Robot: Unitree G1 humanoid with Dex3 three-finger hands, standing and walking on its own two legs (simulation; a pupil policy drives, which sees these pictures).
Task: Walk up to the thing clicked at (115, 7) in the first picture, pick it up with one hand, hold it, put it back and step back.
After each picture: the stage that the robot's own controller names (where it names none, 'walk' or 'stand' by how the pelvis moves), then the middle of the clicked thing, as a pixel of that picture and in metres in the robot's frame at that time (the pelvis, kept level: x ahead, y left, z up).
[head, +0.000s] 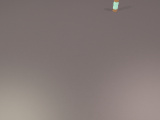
stand; (116, 3) +2.27 -0.42 -0.65
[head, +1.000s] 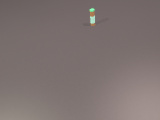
walk; (92, 17) +2.17 +0.08 -0.62
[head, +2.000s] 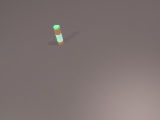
walk; (58, 35) +1.52 +0.45 -0.65
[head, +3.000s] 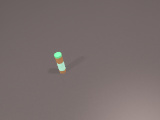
walk; (60, 63) +1.09 +0.38 -0.65
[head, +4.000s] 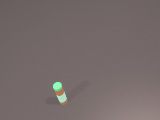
walk; (60, 93) +0.73 +0.31 -0.65
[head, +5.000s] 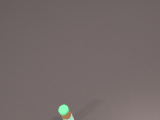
walk; (67, 116) +0.52 +0.28 -0.65
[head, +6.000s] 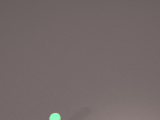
stand; out of the picture +0.47 +0.22 -0.64
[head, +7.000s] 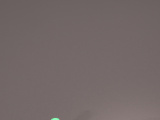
stand; out of the picture +0.43 +0.23 -0.64
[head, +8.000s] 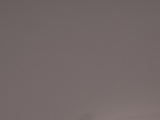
stand; out of the picture +0.42 +0.22 -0.66
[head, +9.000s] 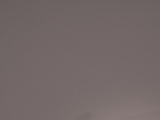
stand; out of the picture +0.40 +0.22 -0.66
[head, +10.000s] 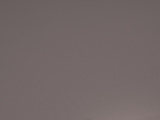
stand; out of the picture +0.38 +0.21 -0.66
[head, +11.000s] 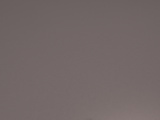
stand; out of the picture +0.39 +0.21 -0.66
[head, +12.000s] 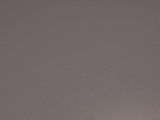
stand; out of the picture +0.39 +0.20 -0.66
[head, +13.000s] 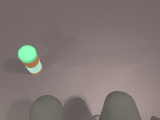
go down; (32, 62) +0.48 +0.21 -0.34
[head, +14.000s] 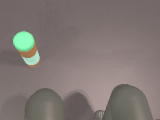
go down; (29, 52) +0.49 +0.22 -0.27
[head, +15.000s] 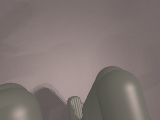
close in; out of the picture +0.48 +0.27 -0.18
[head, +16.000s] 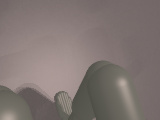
close; out of the picture +0.48 +0.29 -0.17
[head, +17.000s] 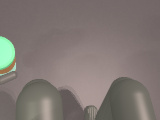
lift; (2, 62) +0.36 +0.26 -0.10
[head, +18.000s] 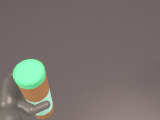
lift; (38, 94) +0.31 +0.16 +0.05
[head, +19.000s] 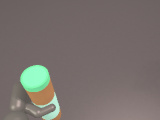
hold; (44, 99) +0.31 +0.15 +0.01
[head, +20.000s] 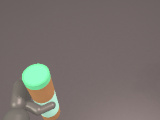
crouch; (44, 96) +0.32 +0.15 +0.01
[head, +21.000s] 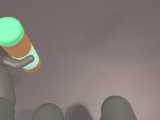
crouch; (22, 50) +0.46 +0.18 -0.05
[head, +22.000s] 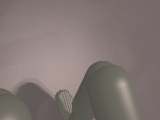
lower; out of the picture +0.47 +0.26 -0.18
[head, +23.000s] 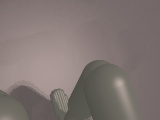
lower; out of the picture +0.47 +0.28 -0.17
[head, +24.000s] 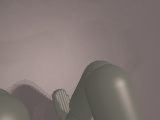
lower; out of the picture +0.47 +0.28 -0.17
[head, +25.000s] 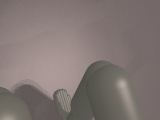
lower; out of the picture +0.46 +0.28 -0.17
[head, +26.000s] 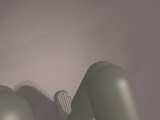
loosen; out of the picture +0.46 +0.27 -0.17
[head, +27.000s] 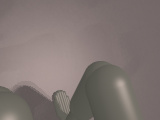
withdraw; out of the picture +0.46 +0.27 -0.17
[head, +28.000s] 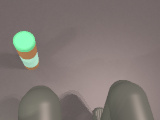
walk; (28, 53) +0.48 +0.22 -0.23
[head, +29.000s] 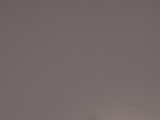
stand; out of the picture +0.40 +0.17 -0.59
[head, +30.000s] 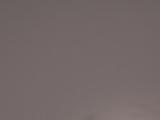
stand; out of the picture +0.40 +0.19 -0.60
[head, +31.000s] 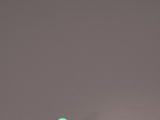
stand; out of the picture +0.40 +0.18 -0.61
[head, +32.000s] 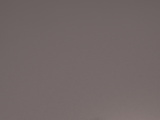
walk; out of the picture +0.42 +0.17 -0.66
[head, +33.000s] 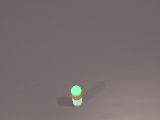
walk; (76, 97) +0.54 +0.10 -0.64
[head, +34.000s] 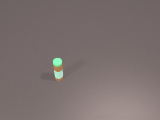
walk; (58, 70) +0.78 +0.20 -0.64
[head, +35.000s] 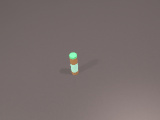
stand; (74, 64) +1.06 +0.20 -0.64
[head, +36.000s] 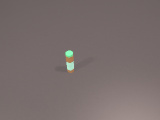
stand; (70, 62) +1.06 +0.18 -0.66
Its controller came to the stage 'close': yes
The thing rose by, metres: 0.68
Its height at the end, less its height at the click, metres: +0.00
